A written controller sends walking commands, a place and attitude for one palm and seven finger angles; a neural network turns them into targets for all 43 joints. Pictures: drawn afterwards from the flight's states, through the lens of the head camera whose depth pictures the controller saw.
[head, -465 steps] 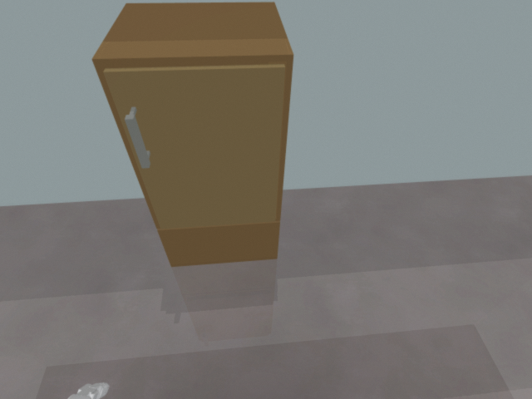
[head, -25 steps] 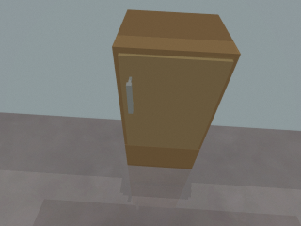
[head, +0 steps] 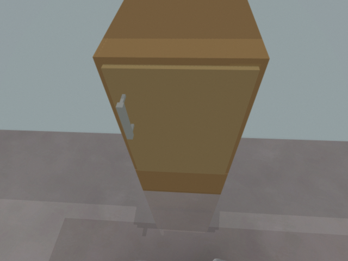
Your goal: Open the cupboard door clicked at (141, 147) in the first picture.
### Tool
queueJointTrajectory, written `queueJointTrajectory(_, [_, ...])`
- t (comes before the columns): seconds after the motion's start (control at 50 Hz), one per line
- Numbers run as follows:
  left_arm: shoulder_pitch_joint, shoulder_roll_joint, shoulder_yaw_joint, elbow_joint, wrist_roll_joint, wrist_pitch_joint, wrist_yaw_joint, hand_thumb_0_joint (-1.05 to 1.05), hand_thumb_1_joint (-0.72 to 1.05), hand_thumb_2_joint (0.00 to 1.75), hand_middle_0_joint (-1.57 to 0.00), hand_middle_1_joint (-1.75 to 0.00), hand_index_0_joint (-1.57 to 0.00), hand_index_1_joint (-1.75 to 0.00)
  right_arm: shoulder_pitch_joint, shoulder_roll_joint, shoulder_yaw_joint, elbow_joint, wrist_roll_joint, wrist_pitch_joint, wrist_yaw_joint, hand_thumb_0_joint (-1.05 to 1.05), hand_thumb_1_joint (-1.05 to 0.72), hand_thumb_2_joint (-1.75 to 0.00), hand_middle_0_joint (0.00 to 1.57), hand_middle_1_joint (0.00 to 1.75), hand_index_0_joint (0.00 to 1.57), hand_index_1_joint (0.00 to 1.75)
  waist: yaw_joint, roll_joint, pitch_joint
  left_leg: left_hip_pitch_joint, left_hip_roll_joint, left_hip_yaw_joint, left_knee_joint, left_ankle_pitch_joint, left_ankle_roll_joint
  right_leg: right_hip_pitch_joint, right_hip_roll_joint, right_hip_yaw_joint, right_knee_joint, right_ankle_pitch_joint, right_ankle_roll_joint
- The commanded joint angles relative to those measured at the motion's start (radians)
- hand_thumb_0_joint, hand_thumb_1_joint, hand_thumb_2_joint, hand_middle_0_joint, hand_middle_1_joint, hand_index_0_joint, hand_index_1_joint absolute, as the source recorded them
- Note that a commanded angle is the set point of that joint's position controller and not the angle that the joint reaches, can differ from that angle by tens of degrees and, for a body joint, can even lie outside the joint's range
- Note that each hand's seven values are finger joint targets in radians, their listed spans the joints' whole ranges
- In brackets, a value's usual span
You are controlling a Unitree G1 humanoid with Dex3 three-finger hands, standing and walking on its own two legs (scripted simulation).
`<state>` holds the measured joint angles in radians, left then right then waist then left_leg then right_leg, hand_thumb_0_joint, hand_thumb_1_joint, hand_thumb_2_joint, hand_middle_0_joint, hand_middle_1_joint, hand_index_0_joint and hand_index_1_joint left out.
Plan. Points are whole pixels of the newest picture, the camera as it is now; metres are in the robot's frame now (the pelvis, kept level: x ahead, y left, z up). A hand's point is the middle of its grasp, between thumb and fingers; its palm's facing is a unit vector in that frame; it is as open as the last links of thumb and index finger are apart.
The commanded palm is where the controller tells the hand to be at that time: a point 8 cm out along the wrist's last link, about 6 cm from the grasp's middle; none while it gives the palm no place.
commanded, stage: come to a stop and stand still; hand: left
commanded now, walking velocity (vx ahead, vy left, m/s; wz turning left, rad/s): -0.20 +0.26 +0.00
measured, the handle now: (126, 117) +0.53 +0.18 -0.03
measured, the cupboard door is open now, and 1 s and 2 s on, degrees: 0 0 0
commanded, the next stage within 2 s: look again from close up in 1.70 s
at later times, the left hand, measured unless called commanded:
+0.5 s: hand out of the picture -0.01 +0.19 -0.16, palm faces +0.08 -0.98 -0.21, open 7.4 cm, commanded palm none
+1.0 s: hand out of the picture -0.06 +0.13 -0.16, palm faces +0.02 -0.99 -0.15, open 7.4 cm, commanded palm none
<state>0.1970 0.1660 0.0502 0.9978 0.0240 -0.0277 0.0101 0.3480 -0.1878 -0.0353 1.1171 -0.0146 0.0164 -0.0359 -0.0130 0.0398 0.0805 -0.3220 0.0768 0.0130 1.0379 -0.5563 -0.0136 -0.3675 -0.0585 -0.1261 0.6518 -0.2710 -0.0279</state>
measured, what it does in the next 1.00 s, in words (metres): steps on the spot: left foot, then right foot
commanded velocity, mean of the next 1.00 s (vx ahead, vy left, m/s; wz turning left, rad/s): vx -0.03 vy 0.03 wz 0.00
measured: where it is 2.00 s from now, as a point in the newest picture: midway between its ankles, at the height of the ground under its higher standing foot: outside the picture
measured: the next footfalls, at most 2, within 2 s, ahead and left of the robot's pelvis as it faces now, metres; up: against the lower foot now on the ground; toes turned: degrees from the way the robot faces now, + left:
left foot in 0.26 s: +0.05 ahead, +0.10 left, +0.00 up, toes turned +4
right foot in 0.58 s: -0.02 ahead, -0.09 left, +0.00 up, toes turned +5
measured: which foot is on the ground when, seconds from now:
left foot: up 0.00-0.24, down 0.26-1.00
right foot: down 0.00-0.28, up 0.30-0.56, down 0.58-1.00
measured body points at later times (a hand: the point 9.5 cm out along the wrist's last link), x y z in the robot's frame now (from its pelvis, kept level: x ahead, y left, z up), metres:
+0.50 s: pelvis -0.02 +0.01 +0.01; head +0.01 +0.02 +0.46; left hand -0.02 +0.24 -0.15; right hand +0.08 -0.20 -0.13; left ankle +0.01 +0.10 -0.72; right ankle -0.06 -0.12 -0.69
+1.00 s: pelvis -0.04 -0.02 +0.02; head -0.04 -0.02 +0.47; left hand -0.06 +0.18 -0.14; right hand -0.09 -0.23 -0.14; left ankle +0.01 +0.10 -0.72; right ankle -0.07 -0.12 -0.72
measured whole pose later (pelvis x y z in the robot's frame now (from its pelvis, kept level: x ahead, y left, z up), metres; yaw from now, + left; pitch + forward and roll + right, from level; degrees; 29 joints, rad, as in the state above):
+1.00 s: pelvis -0.04 -0.02 +0.02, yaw +0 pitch -2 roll +0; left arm 0.32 0.12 -0.01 1.12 0.01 -0.01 0.03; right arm 0.36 -0.13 0.00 1.16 -0.02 0.02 -0.02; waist -0.01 -0.01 0.02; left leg -0.24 0.05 0.10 0.40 -0.13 0.00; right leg -0.12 0.01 -0.06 0.42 -0.28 -0.03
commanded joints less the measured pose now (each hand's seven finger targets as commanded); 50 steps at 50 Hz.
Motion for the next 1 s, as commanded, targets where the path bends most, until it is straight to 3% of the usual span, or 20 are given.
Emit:
queueJointTrajectory(0.0, [0.060, 0.147, 0.018, -0.038, 0.005, 0.005, 0.032, 0.00, 0.90, 0.90, -0.20, -0.30, -0.20, -0.30, 0.057, 0.036, 0.011, -0.050, 0.012, -0.008, 0.004, 0.00, -0.90, -0.90, 0.20, 0.30, 0.20, 0.30, 0.013, -0.178, -0.063, -0.006, -0.006, 0.024, -0.159, 0.051, -0.008, 0.066, -0.266, 0.212, -0.292, 0.547, -0.152])
queueJointTrajectory(0.08, [0.101, 0.170, 0.030, -0.026, 0.003, 0.017, 0.038, 0.00, 0.90, 0.90, -0.20, -0.30, -0.20, -0.30, -0.001, 0.005, -0.001, -0.087, 0.005, 0.009, 0.007, 0.00, -0.90, -0.90, 0.20, 0.30, 0.20, 0.30, 0.037, -0.141, -0.101, -0.005, -0.041, 0.052, -0.254, 0.116, -0.026, 0.134, -0.297, 0.258, -0.286, 0.586, -0.187])
queueJointTrajectory(0.14, [0.092, 0.186, 0.036, -0.033, 0.004, 0.022, 0.038, 0.00, 0.90, 0.90, -0.20, -0.30, -0.20, -0.30, -0.043, -0.018, -0.008, -0.125, 0.003, 0.012, 0.012, 0.00, -0.90, -0.90, 0.20, 0.30, 0.20, 0.30, 0.037, -0.173, -0.112, -0.004, -0.049, 0.042, -0.312, 0.134, -0.023, 0.160, -0.306, 0.270, -0.275, 0.603, -0.187])
queueJointTrajectory(0.18, [0.075, 0.183, 0.037, -0.039, 0.004, 0.027, 0.038, 0.00, 0.90, 0.90, -0.20, -0.30, -0.20, -0.30, -0.031, -0.023, -0.011, -0.135, 0.006, 0.008, 0.012, 0.00, -0.90, -0.90, 0.20, 0.30, 0.20, 0.30, 0.020, -0.184, -0.132, 0.065, -0.046, 0.040, -0.445, 0.200, -0.019, 0.147, -0.293, 0.260, -0.241, 0.544, -0.164])
queueJointTrajectory(0.22, [0.047, 0.162, 0.031, -0.052, -0.005, 0.036, 0.034, 0.00, 0.90, 0.90, -0.20, -0.30, -0.20, -0.30, 0.005, -0.046, -0.015, -0.126, 0.004, -0.002, 0.011, 0.00, -0.90, -0.90, 0.20, 0.30, 0.20, 0.30, -0.008, -0.149, -0.144, 0.221, -0.018, 0.040, -0.631, 0.372, 0.000, 0.067, -0.210, 0.192, -0.172, 0.367, -0.087])
queueJointTrajectory(0.24, [0.052, 0.114, 0.023, -0.065, -0.009, 0.043, 0.029, 0.00, 0.90, 0.90, -0.20, -0.30, -0.20, -0.30, -0.004, -0.099, -0.025, -0.141, -0.004, -0.009, 0.008, 0.00, -0.90, -0.90, 0.20, 0.30, 0.20, 0.30, -0.004, 0.024, -0.138, 0.246, 0.102, -0.104, -0.690, 0.504, 0.050, -0.014, -0.105, 0.119, -0.096, 0.129, -0.026])
queueJointTrajectory(0.26, [0.049, 0.076, 0.012, -0.076, -0.012, 0.051, 0.026, 0.00, 0.90, 0.90, -0.20, -0.30, -0.20, -0.30, -0.055, -0.142, -0.026, -0.171, -0.010, -0.008, 0.006, 0.00, -0.90, -0.90, 0.20, 0.30, 0.20, 0.30, 0.010, 0.185, -0.094, 0.149, 0.231, -0.217, -0.763, 0.646, 0.140, -0.031, -0.016, 0.040, 0.005, -0.169, 0.031])
queueJointTrajectory(0.28, [0.050, 0.082, 0.007, -0.064, -0.005, 0.058, 0.030, 0.00, 0.90, 0.90, -0.20, -0.30, -0.20, -0.30, -0.123, -0.128, -0.020, -0.190, -0.011, -0.007, 0.006, 0.00, -0.90, -0.90, 0.20, 0.30, 0.20, 0.30, 0.019, 0.174, -0.071, 0.067, 0.248, -0.191, -0.789, 0.633, 0.196, 0.002, -0.005, 0.085, 0.149, -0.260, 0.033])
queueJointTrajectory(0.3, [0.059, 0.082, 0.011, -0.049, 0.002, 0.066, 0.029, 0.00, 0.90, 0.90, -0.20, -0.30, -0.20, -0.30, -0.153, -0.105, -0.014, -0.198, -0.009, -0.012, -0.001, 0.00, -0.90, -0.90, 0.20, 0.30, 0.20, 0.30, 0.025, 0.157, -0.059, 0.030, 0.222, -0.171, -0.806, 0.606, 0.203, 0.004, -0.006, 0.125, 0.238, -0.246, 0.031])
queueJointTrajectory(0.36, [0.122, 0.056, 0.009, -0.012, 0.005, 0.068, 0.025, 0.00, 0.90, 0.90, -0.20, -0.30, -0.20, -0.30, -0.188, -0.094, -0.006, -0.209, -0.007, -0.014, -0.002, 0.00, -0.90, -0.90, 0.20, 0.30, 0.20, 0.30, 0.050, 0.071, -0.048, 0.039, 0.173, -0.103, -0.779, 0.547, 0.191, -0.026, 0.004, 0.142, 0.332, -0.158, 0.037])
queueJointTrajectory(0.38, [0.134, 0.053, 0.004, -0.007, 0.007, 0.062, 0.023, 0.00, 0.90, 0.90, -0.20, -0.30, -0.20, -0.30, -0.184, -0.089, -0.005, -0.206, -0.005, -0.018, -0.001, 0.00, -0.90, -0.90, 0.20, 0.30, 0.20, 0.30, 0.053, 0.042, -0.062, 0.075, 0.161, -0.087, -0.772, 0.570, 0.190, -0.030, 0.001, 0.135, 0.297, -0.151, 0.042])
queueJointTrajectory(0.48, [0.131, 0.033, -0.015, -0.001, 0.003, 0.044, 0.026, 0.00, 0.90, 0.90, -0.20, -0.30, -0.20, -0.30, -0.108, -0.095, -0.014, -0.166, -0.006, -0.021, 0.001, 0.00, -0.90, -0.90, 0.20, 0.30, 0.20, 0.30, 0.018, 0.049, -0.105, 0.200, 0.168, -0.114, -0.739, 0.579, 0.189, 0.042, -0.011, 0.099, -0.034, -0.175, 0.057])
queueJointTrajectory(0.52, [0.194, 0.040, -0.017, 0.028, 0.001, 0.031, 0.029, 0.00, 0.90, 0.90, -0.20, -0.30, -0.20, -0.30, -0.101, -0.089, -0.012, -0.151, 0.003, -0.024, 0.003, 0.00, -0.90, -0.90, 0.20, 0.30, 0.20, 0.30, 0.043, -0.015, -0.129, 0.171, 0.118, -0.085, -0.672, 0.532, 0.133, 0.165, -0.012, 0.103, -0.266, 0.020, 0.055])
queueJointTrajectory(0.56, [0.184, 0.092, -0.022, 0.040, 0.001, 0.011, 0.035, 0.00, 0.90, 0.90, -0.20, -0.30, -0.20, -0.30, -0.092, -0.041, -0.002, -0.143, 0.015, -0.025, 0.010, 0.00, -0.90, -0.90, 0.20, 0.30, 0.20, 0.30, 0.014, -0.171, -0.112, 0.131, 0.028, -0.008, -0.624, 0.430, 0.048, 0.178, -0.125, 0.248, -0.326, 0.183, 0.005])
queueJointTrajectory(0.58, [0.166, 0.106, -0.024, 0.035, -0.003, 0.008, 0.034, 0.00, 0.90, 0.90, -0.20, -0.30, -0.20, -0.30, -0.094, -0.034, 0.002, -0.142, 0.012, -0.025, 0.014, 0.00, -0.90, -0.90, 0.20, 0.30, 0.20, 0.30, 0.005, -0.151, -0.091, 0.137, 0.011, -0.002, -0.640, 0.414, 0.036, 0.157, -0.160, 0.246, -0.318, 0.254, -0.015])
queueJointTrajectory(0.62, [0.154, 0.084, -0.029, 0.044, -0.007, -0.001, 0.034, 0.00, 0.90, 0.90, -0.20, -0.30, -0.20, -0.30, -0.093, -0.043, -0.001, -0.114, 0.003, -0.024, 0.014, 0.00, -0.90, -0.90, 0.20, 0.30, 0.20, 0.30, 0.002, -0.209, -0.099, 0.194, 0.026, 0.004, -0.639, 0.473, 0.030, 0.132, -0.109, 0.219, -0.294, 0.263, -0.011])
queueJointTrajectory(0.7, [0.150, 0.073, -0.036, 0.057, -0.010, 0.008, 0.031, 0.00, 0.90, 0.90, -0.20, -0.30, -0.20, -0.30, -0.073, -0.043, 0.013, -0.066, 0.004, -0.021, 0.015, 0.00, -0.90, -0.90, 0.20, 0.30, 0.20, 0.30, 0.004, -0.073, 0.003, 0.183, 0.034, -0.010, -0.693, 0.397, 0.031, 0.068, -0.074, 0.203, -0.360, -0.003, -0.002])
queueJointTrajectory(0.76, [0.163, 0.073, -0.037, 0.073, -0.012, 0.014, 0.030, 0.00, 0.90, 0.90, -0.20, -0.30, -0.20, -0.30, -0.043, -0.035, 0.020, -0.039, 0.002, -0.013, 0.014, 0.00, -0.90, -0.90, 0.20, 0.30, 0.20, 0.30, 0.003, -0.048, 0.061, 0.153, 0.026, -0.011, -0.718, 0.306, 0.024, 0.031, -0.064, 0.208, -0.400, -0.134, -0.007])
queueJointTrajectory(0.9, [0.189, 0.057, -0.038, 0.096, -0.015, 0.015, 0.029, 0.00, 0.90, 0.90, -0.20, -0.30, -0.20, -0.30, 0.024, -0.017, 0.026, -0.004, -0.001, -0.011, 0.009, 0.00, -0.90, -0.90, 0.20, 0.30, 0.20, 0.30, 0.007, -0.056, 0.068, 0.132, 0.025, -0.009, -0.714, 0.288, 0.019, 0.038, -0.057, 0.204, -0.416, -0.169, -0.013])
queueJointTrajectory(0.98, [0.204, 0.044, -0.039, 0.103, -0.017, 0.010, 0.029, 0.00, 0.90, 0.90, -0.20, -0.30, -0.20, -0.30, 0.053, -0.005, 0.029, 0.009, 0.000, -0.019, 0.005, 0.00, -0.90, -0.90, 0.20, 0.30, 0.20, 0.30, 0.011, -0.058, 0.036, 0.134, 0.031, -0.008, -0.710, 0.329, 0.019, 0.078, -0.051, 0.197, -0.399, -0.098, -0.016])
